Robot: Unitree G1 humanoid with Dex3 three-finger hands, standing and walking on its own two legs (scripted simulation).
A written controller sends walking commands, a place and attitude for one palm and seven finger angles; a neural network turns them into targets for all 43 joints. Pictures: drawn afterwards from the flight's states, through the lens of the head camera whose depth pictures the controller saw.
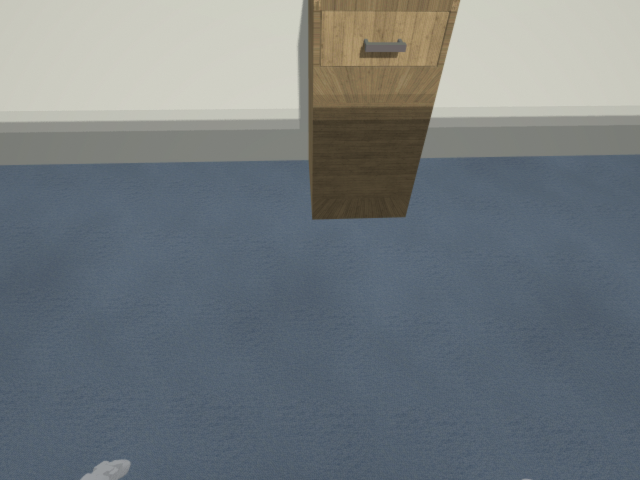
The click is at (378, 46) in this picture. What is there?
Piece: drawer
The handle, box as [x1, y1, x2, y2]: [364, 39, 406, 51]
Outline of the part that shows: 364,39 365,51 405,51 406,45 401,39 398,39 397,42 368,42 367,39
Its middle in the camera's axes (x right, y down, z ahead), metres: +0.19 -0.60 +1.19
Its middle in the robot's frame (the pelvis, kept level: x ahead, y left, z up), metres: +1.31 -0.12 +0.01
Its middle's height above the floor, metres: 0.78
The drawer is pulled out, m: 0.00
